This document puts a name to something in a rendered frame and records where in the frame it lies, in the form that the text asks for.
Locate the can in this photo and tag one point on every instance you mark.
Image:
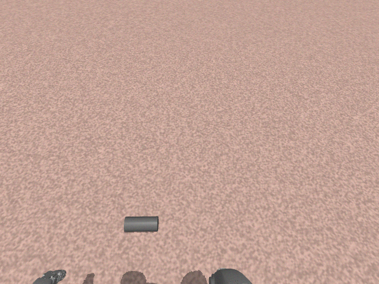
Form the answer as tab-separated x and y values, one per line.
141	224

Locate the left robot hand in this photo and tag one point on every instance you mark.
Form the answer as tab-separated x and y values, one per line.
51	277

